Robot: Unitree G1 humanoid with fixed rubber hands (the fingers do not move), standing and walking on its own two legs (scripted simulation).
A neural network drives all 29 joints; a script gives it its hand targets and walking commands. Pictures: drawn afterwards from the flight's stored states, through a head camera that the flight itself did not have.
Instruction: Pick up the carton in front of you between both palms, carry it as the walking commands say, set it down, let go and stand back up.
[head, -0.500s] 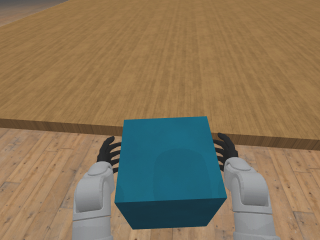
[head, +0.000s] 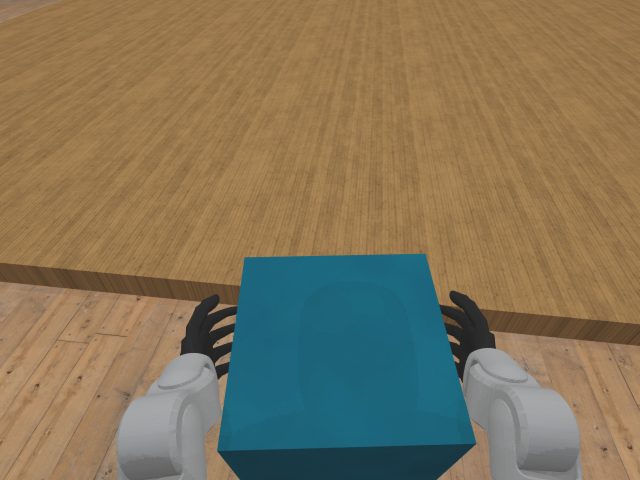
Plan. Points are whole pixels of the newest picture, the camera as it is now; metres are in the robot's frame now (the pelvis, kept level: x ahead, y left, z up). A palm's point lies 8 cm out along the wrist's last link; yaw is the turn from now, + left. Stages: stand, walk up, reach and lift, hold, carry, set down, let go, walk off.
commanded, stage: carry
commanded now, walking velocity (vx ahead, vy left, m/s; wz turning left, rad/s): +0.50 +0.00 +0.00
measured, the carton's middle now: (336, 383) +0.25 +0.01 +0.03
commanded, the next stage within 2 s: none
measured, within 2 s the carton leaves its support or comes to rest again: neither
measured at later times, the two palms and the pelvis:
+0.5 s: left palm (258, 167) +0.57 +0.14 +0.12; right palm (432, 164) +0.60 -0.16 +0.12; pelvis +0.32 -0.03 +0.00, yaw +3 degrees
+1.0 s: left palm (269, 76) +1.02 +0.17 +0.11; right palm (388, 77) +1.00 -0.14 +0.12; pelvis +0.65 +0.02 +0.00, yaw +1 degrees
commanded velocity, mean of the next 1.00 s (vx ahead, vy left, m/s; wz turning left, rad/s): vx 0.50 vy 0.00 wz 0.00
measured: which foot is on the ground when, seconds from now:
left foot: down 0.00-0.40, up 0.42-0.84, down 0.86-1.00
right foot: up 0.00-0.38, down 0.40-0.88, up 0.90-1.00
